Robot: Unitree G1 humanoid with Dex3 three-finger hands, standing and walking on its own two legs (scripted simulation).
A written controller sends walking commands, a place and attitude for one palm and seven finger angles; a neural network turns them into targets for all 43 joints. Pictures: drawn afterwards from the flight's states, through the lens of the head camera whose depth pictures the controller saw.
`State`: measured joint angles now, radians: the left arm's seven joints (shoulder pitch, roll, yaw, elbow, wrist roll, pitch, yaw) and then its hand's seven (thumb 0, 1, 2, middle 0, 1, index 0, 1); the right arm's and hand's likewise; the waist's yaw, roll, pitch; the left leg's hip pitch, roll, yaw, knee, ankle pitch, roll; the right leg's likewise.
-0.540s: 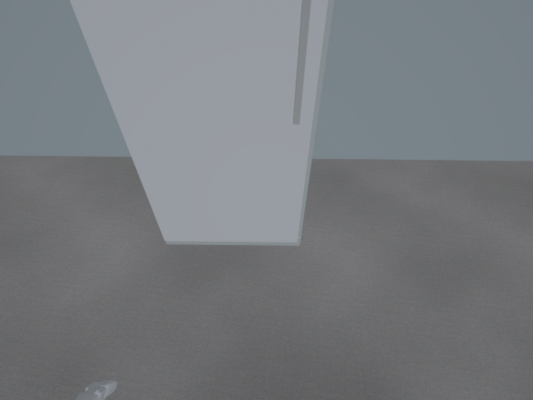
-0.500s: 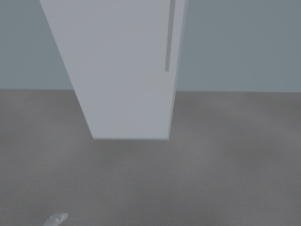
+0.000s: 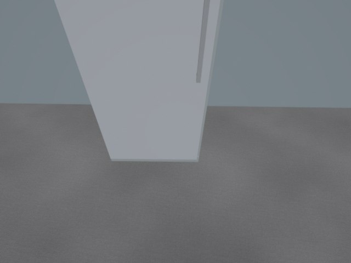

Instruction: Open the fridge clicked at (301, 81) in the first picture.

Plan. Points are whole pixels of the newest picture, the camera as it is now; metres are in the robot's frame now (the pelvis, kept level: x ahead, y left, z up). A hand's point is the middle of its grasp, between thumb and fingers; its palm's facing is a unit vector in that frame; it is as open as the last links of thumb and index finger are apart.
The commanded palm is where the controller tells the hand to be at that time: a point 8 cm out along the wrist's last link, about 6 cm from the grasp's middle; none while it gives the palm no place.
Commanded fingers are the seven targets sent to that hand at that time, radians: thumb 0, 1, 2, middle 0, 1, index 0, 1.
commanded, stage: stand and wait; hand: right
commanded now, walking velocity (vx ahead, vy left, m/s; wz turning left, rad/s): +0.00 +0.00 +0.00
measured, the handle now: (202, 39) +0.84 -0.05 +0.14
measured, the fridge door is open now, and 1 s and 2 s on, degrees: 0 0 0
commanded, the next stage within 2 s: look at it before walking up in 0.44 s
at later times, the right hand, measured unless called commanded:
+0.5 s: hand out of the picture +0.07 -0.23 -0.15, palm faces -0.03 +0.95 -0.32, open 7.4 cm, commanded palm none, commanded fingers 0.00 -0.90 -0.90 0.20 0.30 0.20 0.30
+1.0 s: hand out of the picture +0.08 -0.24 -0.15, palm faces -0.03 +0.94 -0.33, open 7.4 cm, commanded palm none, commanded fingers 0.00 -0.90 -0.90 0.20 0.30 0.20 0.30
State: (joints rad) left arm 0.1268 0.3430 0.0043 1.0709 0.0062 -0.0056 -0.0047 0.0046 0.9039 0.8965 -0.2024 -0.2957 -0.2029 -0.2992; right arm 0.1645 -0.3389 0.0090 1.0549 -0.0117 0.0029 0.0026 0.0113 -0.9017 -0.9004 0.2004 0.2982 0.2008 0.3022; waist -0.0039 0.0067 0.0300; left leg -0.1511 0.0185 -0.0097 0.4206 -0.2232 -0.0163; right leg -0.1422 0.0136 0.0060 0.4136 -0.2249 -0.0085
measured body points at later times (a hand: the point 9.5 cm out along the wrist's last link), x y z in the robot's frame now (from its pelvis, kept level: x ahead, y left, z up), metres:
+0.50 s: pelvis -0.01 +0.01 +0.00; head +0.00 +0.01 +0.45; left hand +0.06 +0.31 -0.13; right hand +0.07 -0.28 -0.13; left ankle +0.01 +0.13 -0.74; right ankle +0.00 -0.11 -0.74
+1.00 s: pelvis +0.01 +0.01 +0.00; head +0.01 +0.01 +0.45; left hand +0.09 +0.30 -0.13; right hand +0.08 -0.29 -0.13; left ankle +0.01 +0.13 -0.74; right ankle +0.00 -0.11 -0.74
